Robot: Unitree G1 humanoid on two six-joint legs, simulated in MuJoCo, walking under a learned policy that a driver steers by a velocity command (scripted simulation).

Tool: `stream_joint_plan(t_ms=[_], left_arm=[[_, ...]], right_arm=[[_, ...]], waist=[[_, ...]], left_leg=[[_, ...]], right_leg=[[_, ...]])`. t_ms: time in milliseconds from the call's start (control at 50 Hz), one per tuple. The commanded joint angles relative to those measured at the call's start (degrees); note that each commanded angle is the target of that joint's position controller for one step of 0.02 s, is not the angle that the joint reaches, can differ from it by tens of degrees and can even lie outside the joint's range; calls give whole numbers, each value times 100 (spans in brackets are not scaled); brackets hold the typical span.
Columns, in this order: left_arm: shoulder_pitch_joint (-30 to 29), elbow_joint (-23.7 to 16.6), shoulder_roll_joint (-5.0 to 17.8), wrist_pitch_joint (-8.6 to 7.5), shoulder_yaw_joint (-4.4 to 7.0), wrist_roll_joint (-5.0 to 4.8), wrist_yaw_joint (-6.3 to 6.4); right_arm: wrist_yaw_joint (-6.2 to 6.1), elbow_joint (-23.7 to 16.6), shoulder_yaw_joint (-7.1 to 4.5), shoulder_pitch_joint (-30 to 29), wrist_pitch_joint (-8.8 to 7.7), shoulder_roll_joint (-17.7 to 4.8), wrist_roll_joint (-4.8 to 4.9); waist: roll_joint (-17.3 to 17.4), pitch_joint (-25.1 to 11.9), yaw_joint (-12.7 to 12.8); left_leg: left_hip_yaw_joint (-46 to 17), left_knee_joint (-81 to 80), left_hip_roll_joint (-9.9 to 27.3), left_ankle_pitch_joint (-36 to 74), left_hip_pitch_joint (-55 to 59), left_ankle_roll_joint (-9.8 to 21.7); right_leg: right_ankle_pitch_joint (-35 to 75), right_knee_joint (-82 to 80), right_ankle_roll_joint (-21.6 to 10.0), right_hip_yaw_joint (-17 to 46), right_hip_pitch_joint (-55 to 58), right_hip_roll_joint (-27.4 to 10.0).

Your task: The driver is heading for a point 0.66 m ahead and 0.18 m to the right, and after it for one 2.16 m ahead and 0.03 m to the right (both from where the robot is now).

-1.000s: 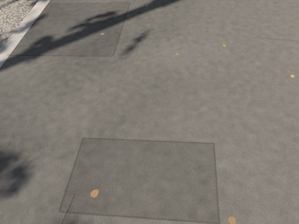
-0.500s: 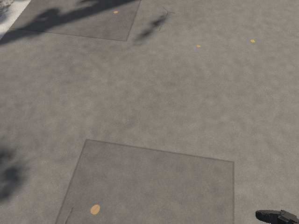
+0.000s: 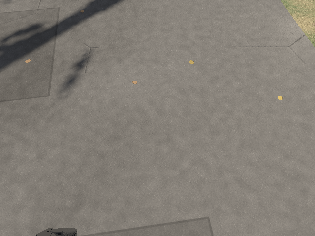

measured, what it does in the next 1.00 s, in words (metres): walks ahead, turning right: left foot, then right foot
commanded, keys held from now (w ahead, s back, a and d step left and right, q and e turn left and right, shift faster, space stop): w+e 0.86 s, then w+q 0.14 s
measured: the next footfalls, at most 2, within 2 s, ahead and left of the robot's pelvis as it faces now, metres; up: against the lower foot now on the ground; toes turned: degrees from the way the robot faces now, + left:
left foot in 0.48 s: +0.47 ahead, +0.09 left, +0.00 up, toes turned -20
right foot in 1.00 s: +0.61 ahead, -0.29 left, +0.00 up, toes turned -35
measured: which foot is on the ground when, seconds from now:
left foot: up 0.00-0.46, down 0.48-1.00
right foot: down 0.00-0.48, up 0.50-0.98, down 1.00-1.00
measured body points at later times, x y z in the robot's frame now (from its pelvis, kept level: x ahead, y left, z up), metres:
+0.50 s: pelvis +0.30 +0.01 +0.01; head +0.32 +0.00 +0.46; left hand +0.41 +0.29 -0.10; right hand +0.45 -0.29 -0.07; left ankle +0.44 +0.10 -0.72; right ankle +0.13 -0.08 -0.70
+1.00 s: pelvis +0.53 -0.11 +0.00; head +0.56 -0.13 +0.45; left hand +0.86 -0.05 -0.05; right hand +0.36 -0.34 -0.13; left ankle +0.44 +0.10 -0.71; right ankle +0.58 -0.26 -0.72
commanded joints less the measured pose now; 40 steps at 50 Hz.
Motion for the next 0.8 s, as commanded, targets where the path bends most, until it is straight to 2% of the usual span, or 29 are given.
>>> stream_joint_plan(t_ms=[20,40,60,80,100,120,180,240,300,340,400,440,460,480,500,520,540,560,580,600,640,660,720,800], left_arm=[[1976,35,1912,17,610,-26,132],[2177,-59,1404,-21,467,30,138],[1911,-63,1181,-71,403,73,154],[1530,-143,1070,-107,369,61,160],[1164,-243,927,-116,327,85,164],[976,-337,818,-125,274,153,180],[1001,-361,945,-143,296,86,252],[1243,-317,1129,-107,355,60,371],[1492,-239,1164,-59,373,43,400],[1667,-155,1150,-41,377,14,397],[1747,-126,1071,12,367,10,436],[1643,-171,1035,64,361,28,458],[1605,-221,863,72,296,45,453],[1611,-325,527,57,165,111,429],[2392,-489,204,4,68,-52,420],[2432,-390,780,-1,141,-116,448],[1866,-427,1136,30,242,-90,451],[1540,-489,1132,62,256,-27,466],[1319,-564,1062,62,269,39,451],[1332,-602,952,80,273,15,412],[1363,-651,723,139,237,-49,368],[1286,-716,646,165,217,-42,360],[1005,-893,561,183,178,-8,338],[433,-1040,450,115,114,-8,202]], right_arm=[[66,-762,127,388,-230,-63,-171],[176,-838,13,-255,-491,-653,53],[227,-1029,-41,-750,-628,-836,235],[203,-1032,-19,-845,-686,-764,193],[165,-973,-64,-839,-667,-774,80],[163,-957,-100,-711,-585,-799,40],[133,-1057,-96,-707,-380,-614,-88],[107,-1304,-36,-1408,-348,-464,-120],[153,-1503,16,-1955,-388,-372,-53],[182,-1626,-2,-2162,-418,-467,11],[246,-1692,-77,-2151,-501,-709,36],[255,-1594,-148,-1724,-573,-831,44],[225,-1459,-233,-1175,-606,-975,-1],[181,-1375,-319,-331,-625,-1264,-92],[179,-1192,-443,261,-527,-1728,-135],[222,-1236,-344,177,-497,-1252,10],[203,-1339,-241,-84,-460,-863,25],[193,-1385,-190,-382,-418,-747,-27],[187,-1354,-150,-564,-389,-618,-60],[168,-1323,-117,-631,-394,-548,-102],[160,-1239,-129,-627,-428,-532,-62],[160,-1193,-154,-595,-452,-600,-39],[147,-1103,-223,-529,-458,-803,-35],[124,-1038,-235,-465,-383,-933,-16]], waist=[[-1433,-1976,504],[-784,-2294,935],[-572,-1494,935],[4,-1016,676],[207,-704,448],[108,-630,252],[2,-453,104],[-136,-233,311],[-327,-187,565],[-407,-180,636],[-521,-225,554],[-697,-329,291],[-666,-647,20],[-162,-1400,-337],[1763,-2115,-25],[1531,-1867,-107],[970,-1152,-249],[574,-736,-176],[508,-407,-92],[656,-318,41],[749,-251,108],[697,-202,112],[509,-149,91],[439,-10,-105]], left_leg=[[-801,4907,-444,-280,-4115,35],[-1909,5387,-344,-496,-4764,171],[-1921,5213,-57,44,-5150,318],[-1896,4694,203,511,-4936,358],[-1861,4178,368,749,-4556,301],[-1905,3954,477,890,-4160,245],[-1746,3166,460,1230,-3879,-86],[-1656,1821,274,2384,-3845,-292],[-1592,700,-7,3356,-3363,-288],[-1697,415,-74,3436,-3254,-247],[-1869,59,-95,2906,-3179,-99],[-1767,-124,-136,2465,-2632,87],[-1750,-264,-52,2443,-1786,259],[-2549,-148,826,2104,-360,615],[-5162,-637,2112,805,1544,1550],[-5899,-979,2255,-461,1480,1524],[-5034,-1066,2017,-409,831,1266],[-4242,-1120,1785,338,141,1101],[-3689,-1246,1567,1007,-417,1066],[-3253,-1371,1414,1435,-768,1011],[-2658,-1623,1279,1870,-1020,1056],[-2457,-1720,1305,2090,-1061,1115],[-1906,-1854,1371,2811,-932,1213],[-1040,-1853,1173,3281,-815,1028]], right_leg=[[-1219,-959,-1764,4421,5164,-1793],[-1454,-1548,-1729,5003,5423,-1905],[-1017,-1636,-1438,4119,4863,-1717],[-399,-1677,-1258,3421,3987,-1461],[221,-1765,-1127,2918,3208,-1255],[577,-1898,-1088,2670,2718,-1119],[1024,-2140,-1125,2215,1940,-922],[719,-2178,-905,1818,1570,-599],[71,-2086,-615,1755,1373,-432],[-176,-1924,-557,2004,1543,-544],[-297,-1394,-486,2522,2116,-762],[-72,-967,-384,2735,2231,-758],[160,-399,-220,2595,2092,-492],[-364,1097,2,2143,1456,-136],[-2750,2971,428,1345,-618,675],[-2945,3838,491,1460,-1420,226],[-2420,4088,525,1403,-1629,10],[-2000,4025,556,1201,-1464,-200],[-1700,3767,563,1185,-1340,-360],[-1509,3602,547,1174,-1079,-520],[-1378,3363,562,1023,-937,-637],[-1281,3222,587,990,-1011,-681],[-711,2603,672,951,-1276,-736],[400,1325,620,611,-1011,-646]])
Velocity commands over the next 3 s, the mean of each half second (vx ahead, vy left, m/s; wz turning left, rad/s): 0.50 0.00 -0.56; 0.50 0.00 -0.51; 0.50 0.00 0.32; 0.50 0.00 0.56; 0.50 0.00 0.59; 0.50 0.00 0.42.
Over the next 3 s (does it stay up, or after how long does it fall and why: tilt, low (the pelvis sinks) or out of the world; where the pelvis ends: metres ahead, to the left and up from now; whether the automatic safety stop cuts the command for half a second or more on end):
stays up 1.60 -0.18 0.02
